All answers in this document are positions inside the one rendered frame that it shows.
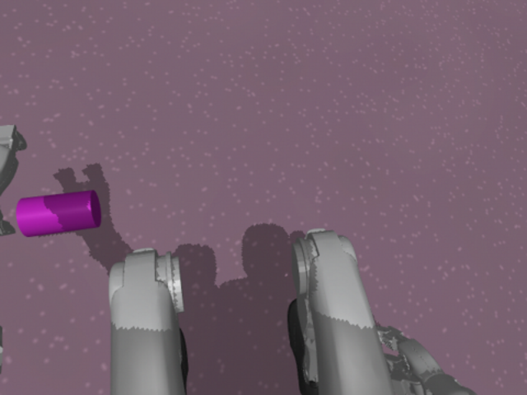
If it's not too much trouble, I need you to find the can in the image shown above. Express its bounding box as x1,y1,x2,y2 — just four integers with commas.
16,190,101,237

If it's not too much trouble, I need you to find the right robot arm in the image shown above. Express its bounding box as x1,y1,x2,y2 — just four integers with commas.
423,374,477,395

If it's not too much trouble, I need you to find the right robot hand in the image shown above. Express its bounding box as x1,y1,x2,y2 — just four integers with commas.
376,326,444,395

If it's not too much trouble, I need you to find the left robot hand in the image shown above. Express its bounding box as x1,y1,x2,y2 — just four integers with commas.
0,124,27,236

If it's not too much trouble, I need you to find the right robot foot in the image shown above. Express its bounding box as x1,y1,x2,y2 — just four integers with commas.
287,299,319,395

